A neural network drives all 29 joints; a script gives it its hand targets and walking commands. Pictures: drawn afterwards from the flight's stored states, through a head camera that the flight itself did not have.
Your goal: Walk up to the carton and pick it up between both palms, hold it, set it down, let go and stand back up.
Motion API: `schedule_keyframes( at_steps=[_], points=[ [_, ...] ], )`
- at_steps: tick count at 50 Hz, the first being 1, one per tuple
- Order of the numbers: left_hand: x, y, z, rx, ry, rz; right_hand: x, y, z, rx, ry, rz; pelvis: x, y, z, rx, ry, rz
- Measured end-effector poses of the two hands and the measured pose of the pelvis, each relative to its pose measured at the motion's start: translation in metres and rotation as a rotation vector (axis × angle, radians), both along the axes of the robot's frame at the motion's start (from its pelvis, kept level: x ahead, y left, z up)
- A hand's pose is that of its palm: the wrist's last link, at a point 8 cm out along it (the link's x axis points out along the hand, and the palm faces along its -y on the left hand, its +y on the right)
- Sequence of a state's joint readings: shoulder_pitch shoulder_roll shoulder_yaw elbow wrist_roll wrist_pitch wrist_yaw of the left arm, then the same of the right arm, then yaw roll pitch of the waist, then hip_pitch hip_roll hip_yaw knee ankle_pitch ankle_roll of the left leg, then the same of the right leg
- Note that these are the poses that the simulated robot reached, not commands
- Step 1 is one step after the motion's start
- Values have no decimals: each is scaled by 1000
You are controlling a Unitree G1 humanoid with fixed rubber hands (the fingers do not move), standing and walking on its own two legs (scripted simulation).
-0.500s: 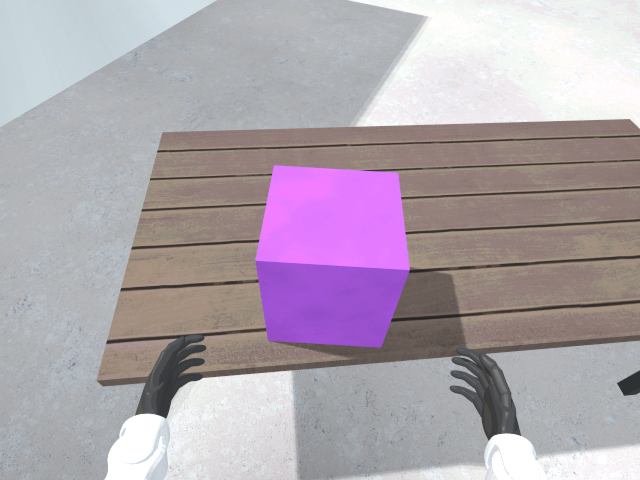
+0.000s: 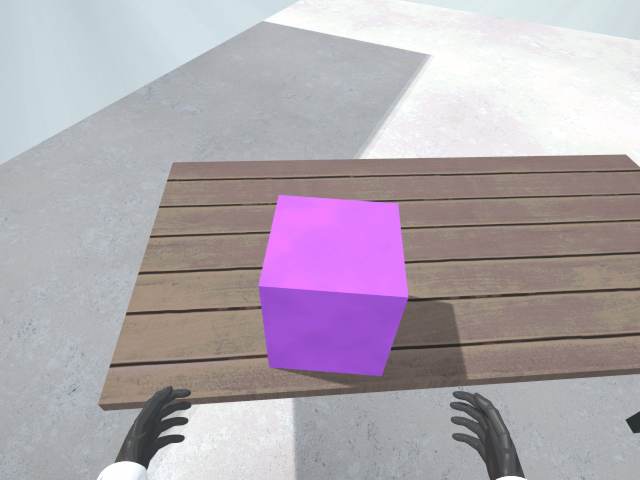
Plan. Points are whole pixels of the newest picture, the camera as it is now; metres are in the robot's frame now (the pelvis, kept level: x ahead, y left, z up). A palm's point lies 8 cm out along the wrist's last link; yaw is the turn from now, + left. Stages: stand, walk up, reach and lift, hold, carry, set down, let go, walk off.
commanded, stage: set down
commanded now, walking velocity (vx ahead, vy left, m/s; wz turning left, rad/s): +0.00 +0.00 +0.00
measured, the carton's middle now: (331, 287) +0.46 +0.00 -0.09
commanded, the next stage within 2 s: let go in 0.40 s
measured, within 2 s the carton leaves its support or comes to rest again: neither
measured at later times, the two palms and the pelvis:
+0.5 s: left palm out of the picture +0.14 +0.23 -0.08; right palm out of the picture +0.13 -0.22 -0.07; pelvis -0.03 +0.01 +0.00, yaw -1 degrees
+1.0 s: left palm out of the picture +0.14 +0.24 -0.07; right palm out of the picture +0.12 -0.23 -0.08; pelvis -0.02 +0.01 +0.00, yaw +1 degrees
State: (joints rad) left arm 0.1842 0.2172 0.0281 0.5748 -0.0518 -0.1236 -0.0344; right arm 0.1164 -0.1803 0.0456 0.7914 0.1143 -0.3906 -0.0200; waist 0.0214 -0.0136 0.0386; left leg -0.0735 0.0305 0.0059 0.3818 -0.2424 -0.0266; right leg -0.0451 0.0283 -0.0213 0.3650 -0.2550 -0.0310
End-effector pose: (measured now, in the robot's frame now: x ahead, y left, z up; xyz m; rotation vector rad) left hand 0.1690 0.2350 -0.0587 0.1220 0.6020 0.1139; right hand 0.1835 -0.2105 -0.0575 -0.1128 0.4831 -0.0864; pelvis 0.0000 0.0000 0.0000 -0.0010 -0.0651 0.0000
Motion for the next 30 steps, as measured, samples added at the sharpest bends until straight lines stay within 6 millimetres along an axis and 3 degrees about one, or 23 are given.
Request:
schedule_keyframes(
  at_steps=[12, 30],
  points=[
    [-24, -4, -13, 7, 138, -24, -32, -1, -11, -42, 139, -8, -18, 4, 2, -3, -33, -10],
    [-28, -9, -16, 49, 210, -25, -55, -10, -13, -51, 204, -9, -32, 6, 1, -1, -15, -24]
  ],
)
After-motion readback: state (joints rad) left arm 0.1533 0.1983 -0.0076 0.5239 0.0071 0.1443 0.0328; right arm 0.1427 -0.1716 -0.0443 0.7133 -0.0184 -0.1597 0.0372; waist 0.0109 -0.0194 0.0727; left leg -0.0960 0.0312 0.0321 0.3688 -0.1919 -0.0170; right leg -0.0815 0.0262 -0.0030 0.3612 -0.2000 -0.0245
